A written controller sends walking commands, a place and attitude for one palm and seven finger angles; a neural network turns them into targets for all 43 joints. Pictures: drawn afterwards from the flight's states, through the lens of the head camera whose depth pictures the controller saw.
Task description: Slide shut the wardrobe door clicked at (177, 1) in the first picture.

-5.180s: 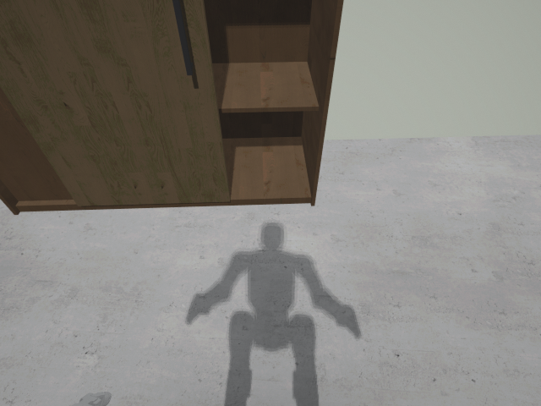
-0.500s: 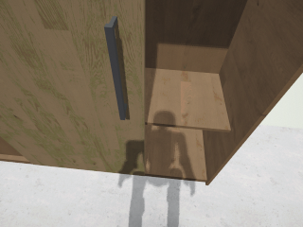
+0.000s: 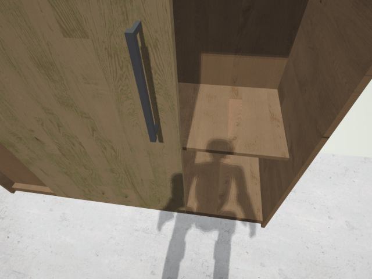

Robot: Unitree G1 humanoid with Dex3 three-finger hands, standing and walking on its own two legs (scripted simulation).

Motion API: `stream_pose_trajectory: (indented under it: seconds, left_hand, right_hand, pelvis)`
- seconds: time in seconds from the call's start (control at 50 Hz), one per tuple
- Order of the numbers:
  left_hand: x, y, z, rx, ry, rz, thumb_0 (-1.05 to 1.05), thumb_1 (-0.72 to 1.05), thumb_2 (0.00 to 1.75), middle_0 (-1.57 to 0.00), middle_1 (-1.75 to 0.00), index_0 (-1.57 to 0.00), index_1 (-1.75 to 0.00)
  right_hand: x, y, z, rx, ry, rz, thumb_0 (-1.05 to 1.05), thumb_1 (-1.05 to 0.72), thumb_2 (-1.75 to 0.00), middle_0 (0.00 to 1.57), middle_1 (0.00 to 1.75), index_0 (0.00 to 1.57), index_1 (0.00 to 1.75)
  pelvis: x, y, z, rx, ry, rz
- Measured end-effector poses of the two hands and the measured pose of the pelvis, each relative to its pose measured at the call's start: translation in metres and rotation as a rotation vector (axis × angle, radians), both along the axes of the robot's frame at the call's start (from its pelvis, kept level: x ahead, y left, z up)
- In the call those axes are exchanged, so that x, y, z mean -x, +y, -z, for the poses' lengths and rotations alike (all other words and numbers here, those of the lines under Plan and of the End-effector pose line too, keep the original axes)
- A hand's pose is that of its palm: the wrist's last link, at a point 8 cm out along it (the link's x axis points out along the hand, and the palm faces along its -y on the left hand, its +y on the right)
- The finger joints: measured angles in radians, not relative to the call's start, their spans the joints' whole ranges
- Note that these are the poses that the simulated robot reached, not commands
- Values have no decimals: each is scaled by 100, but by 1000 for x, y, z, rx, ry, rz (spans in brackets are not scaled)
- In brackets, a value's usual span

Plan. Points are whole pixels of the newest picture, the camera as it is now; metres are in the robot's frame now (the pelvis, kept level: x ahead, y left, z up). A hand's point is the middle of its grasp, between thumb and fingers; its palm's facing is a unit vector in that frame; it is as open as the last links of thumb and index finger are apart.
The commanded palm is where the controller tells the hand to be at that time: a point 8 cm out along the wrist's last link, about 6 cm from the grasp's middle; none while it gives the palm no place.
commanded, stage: come to a stop and stand still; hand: left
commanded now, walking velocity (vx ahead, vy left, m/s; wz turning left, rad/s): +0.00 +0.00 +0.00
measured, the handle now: (146, 92) +0.50 +0.15 +0.12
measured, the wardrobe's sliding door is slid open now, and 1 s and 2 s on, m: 0.41 0.41 0.41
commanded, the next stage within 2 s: look again from close up in 0.76 s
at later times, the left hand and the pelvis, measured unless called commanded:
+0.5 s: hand out of the picture -0.06 +0.19 -0.18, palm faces +0.03 -0.98 -0.18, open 7.4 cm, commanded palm none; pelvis -0.03 +0.03 +0.00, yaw -1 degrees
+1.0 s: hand out of the picture +0.00 +0.21 -0.17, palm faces +0.02 -0.97 -0.23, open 7.4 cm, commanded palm none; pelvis -0.02 +0.03 -0.01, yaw -1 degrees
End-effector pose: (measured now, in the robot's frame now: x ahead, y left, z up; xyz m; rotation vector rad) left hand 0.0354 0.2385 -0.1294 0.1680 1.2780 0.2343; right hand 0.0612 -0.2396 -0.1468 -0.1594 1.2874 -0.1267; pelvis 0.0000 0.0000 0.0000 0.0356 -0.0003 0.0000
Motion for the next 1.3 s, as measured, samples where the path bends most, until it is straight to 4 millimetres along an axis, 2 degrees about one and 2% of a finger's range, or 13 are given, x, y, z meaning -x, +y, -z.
stream_pose_trajectory:
  seconds: [0.08, 0.18, 0.3, 0.4, 0.54, 0.76, 0.9, 1.02, 1.3]
  left_hand:
    - [31, 17, 15, 23, 47, -31, 0, 90, 89, -21, -30, -20, -30]
    - [61, 28, 21, 51, 109, -49, 1, 90, 89, -20, -30, -20, -30]
    - [88, 20, 20, 55, 186, -40, 1, 91, 90, -20, -30, -19, -30]
    - [100, 6, 14, 77, 225, -18, 1, 91, 89, -20, -30, -20, -30]
    - [91, -2, 21, 84, 164, 22, 1, 90, 89, -20, -30, -20, -30]
    - [57, 22, 14, 32, 63, 44, 1, 91, 89, -20, -30, -20, -30]
    - [45, 23, 11, 24, 44, 48, 1, 91, 89, -20, -30, -20, -30]
    - [46, 19, 13, 33, 57, 44, 1, 91, 89, -20, -30, -20, -30]
    - [61, 3, 17, 66, 111, 21, 1, 91, 89, -20, -30, -20, -30]
  right_hand:
    - [10, 13, -3, 29, -42, -12, 0, -91, -90, 20, 30, 20, 30]
    - [43, 37, -10, 26, 16, -12, 0, -91, -90, 20, 30, 20, 30]
    - [71, 47, 2, 2, 98, 14, 1, -92, -90, 20, 30, 20, 30]
    - [88, 52, 4, -21, 118, 44, 1, -92, -90, 20, 30, 20, 30]
    - [101, 55, 8, -36, 100, 47, 1, -91, -90, 20, 30, 20, 30]
    - [106, 69, 14, -69, 82, 39, 1, -91, -90, 20, 30, 20, 30]
    - [103, 67, 13, -66, 87, 37, 1, -91, -90, 20, 30, 20, 30]
    - [96, 59, 11, -48, 88, 32, 1, -91, -90, 20, 30, 20, 30]
    - [80, 46, 7, -23, 86, 16, 0, -90, -90, 20, 30, 20, 30]
  pelvis:
    - [10, 14, 6, 36, -1, -3]
    - [15, 24, 2, 26, -5, -9]
    - [17, 27, 4, 5, 6, 10]
    - [22, 28, 0, 27, -5, 10]
    - [31, 30, 6, 44, -4, 6]
    - [29, 35, 7, 28, -13, 8]
    - [27, 34, 6, 23, -14, 11]
    - [24, 31, 5, 23, -13, 11]
    - [18, 24, 4, 25, -10, 6]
